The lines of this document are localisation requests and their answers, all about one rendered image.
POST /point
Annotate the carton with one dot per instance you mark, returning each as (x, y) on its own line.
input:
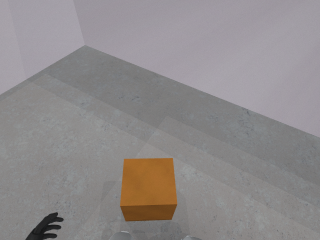
(148, 191)

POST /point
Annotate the robot left hand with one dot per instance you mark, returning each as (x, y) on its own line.
(38, 233)

